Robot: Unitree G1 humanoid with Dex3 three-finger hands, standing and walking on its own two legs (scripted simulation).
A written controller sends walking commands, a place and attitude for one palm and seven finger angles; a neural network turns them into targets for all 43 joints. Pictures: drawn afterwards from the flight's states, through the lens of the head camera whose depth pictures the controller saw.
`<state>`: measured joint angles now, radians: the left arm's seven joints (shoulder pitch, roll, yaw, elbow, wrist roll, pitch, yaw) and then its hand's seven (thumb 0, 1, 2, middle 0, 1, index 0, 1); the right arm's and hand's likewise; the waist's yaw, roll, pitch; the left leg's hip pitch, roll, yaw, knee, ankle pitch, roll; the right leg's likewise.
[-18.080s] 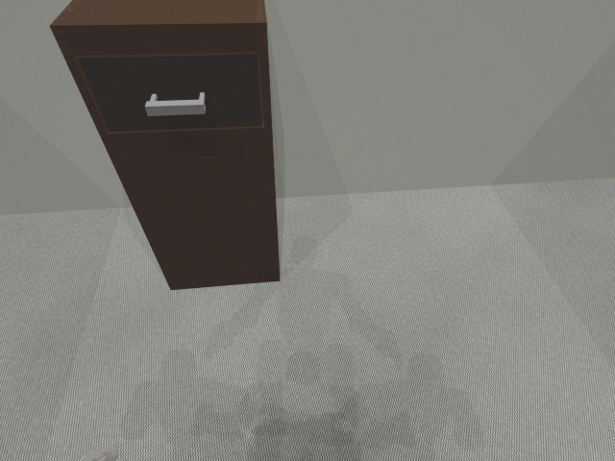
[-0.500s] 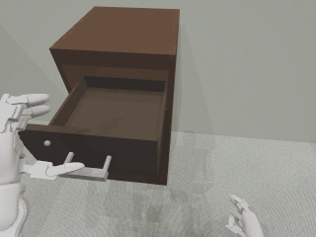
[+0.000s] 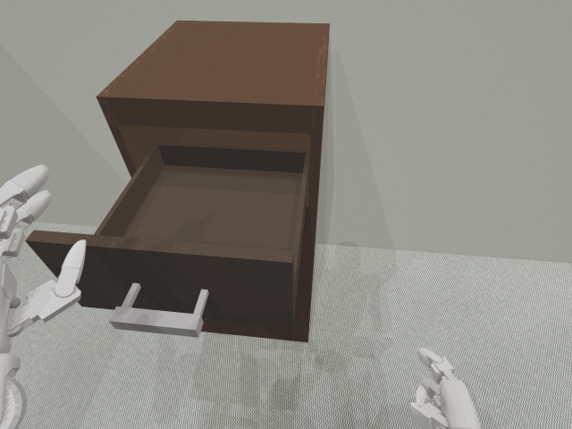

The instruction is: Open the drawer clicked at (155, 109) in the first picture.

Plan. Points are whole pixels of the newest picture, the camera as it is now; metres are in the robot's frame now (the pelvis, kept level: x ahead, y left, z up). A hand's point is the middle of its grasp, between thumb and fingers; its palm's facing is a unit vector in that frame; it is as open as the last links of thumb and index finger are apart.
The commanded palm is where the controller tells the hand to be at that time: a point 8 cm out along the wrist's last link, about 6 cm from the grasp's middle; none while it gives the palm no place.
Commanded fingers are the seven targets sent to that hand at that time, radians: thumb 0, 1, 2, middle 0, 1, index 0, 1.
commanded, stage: draw the hand back to the body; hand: left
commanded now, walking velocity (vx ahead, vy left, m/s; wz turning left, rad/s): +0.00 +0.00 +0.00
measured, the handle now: (162, 307) +0.26 +0.23 +0.03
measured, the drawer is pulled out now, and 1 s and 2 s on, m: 0.30 0.30 0.30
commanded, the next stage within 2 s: step back with the hand held close in 0.22 s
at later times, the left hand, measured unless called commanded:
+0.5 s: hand (68, 291) +0.18 +0.24 +0.20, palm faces +0.42 -0.79 -0.46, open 7.4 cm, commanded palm +0.11 +0.28 +0.21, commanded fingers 0.00 0.90 0.90 -0.20 -0.30 -0.20 -0.30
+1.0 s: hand (6, 364) +0.11 +0.25 +0.20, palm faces +0.44 -0.76 -0.47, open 7.4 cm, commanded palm +0.04 +0.29 +0.21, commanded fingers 0.00 0.90 0.90 -0.20 -0.30 -0.20 -0.30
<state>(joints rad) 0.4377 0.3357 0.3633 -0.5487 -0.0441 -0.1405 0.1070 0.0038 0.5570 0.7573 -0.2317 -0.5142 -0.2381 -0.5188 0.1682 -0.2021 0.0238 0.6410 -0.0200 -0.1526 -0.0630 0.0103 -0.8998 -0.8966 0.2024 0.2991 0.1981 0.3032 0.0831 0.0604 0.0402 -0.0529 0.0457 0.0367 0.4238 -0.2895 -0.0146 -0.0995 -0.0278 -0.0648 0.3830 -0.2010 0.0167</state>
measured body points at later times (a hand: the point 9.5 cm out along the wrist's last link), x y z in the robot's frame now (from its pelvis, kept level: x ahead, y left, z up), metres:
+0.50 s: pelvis -0.02 +0.00 +0.00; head -0.01 -0.01 +0.45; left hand +0.15 +0.28 +0.22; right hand +0.17 -0.23 -0.08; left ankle -0.03 +0.12 -0.74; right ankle +0.01 -0.13 -0.74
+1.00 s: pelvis -0.09 +0.01 -0.02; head -0.06 +0.02 +0.43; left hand +0.08 +0.29 +0.22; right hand +0.09 -0.22 -0.09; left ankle -0.03 +0.12 -0.74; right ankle +0.01 -0.13 -0.74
